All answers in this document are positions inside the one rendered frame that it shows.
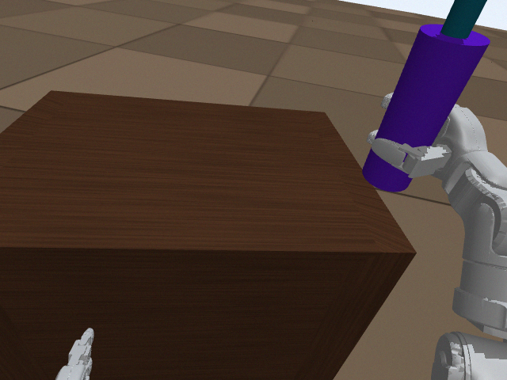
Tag bottle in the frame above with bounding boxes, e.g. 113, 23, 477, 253
362, 0, 490, 192

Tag right robot hand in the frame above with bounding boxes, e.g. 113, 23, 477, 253
366, 93, 488, 180

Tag left robot hand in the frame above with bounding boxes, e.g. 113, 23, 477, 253
55, 328, 94, 380

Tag right robot arm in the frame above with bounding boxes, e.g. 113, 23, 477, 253
431, 151, 507, 380

